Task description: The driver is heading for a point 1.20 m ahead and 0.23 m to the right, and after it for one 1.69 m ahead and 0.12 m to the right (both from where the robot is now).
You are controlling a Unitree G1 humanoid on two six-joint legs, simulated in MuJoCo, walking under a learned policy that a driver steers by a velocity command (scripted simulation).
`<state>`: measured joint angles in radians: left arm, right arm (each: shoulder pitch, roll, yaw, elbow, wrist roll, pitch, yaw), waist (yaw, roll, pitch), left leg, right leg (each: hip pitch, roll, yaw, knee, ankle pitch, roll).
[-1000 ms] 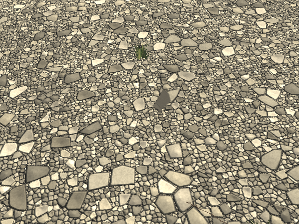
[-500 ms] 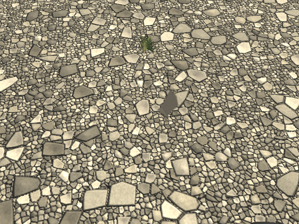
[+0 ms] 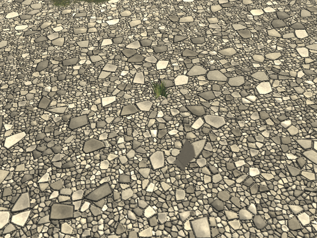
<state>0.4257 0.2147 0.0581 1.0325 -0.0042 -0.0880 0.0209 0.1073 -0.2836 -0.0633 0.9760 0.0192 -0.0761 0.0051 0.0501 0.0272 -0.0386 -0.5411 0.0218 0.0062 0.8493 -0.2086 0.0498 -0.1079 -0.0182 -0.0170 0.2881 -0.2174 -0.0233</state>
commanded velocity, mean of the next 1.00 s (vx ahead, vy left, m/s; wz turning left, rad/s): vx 0.48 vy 0.00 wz -0.11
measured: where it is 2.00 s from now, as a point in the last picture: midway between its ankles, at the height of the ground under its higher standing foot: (205, 140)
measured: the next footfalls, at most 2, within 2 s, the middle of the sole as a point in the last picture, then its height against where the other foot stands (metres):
left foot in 0.24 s outside the picture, level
right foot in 0.78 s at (193, 226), level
